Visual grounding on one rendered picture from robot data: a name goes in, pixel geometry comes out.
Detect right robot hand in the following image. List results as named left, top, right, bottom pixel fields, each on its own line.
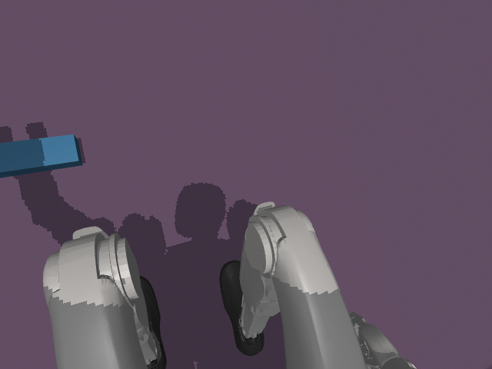
left=349, top=312, right=401, bottom=369

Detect right robot foot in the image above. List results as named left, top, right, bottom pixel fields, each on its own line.
left=220, top=261, right=264, bottom=356

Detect left robot foot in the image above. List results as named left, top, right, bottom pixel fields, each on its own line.
left=140, top=276, right=167, bottom=369

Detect small box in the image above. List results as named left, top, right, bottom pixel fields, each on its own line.
left=0, top=135, right=83, bottom=178

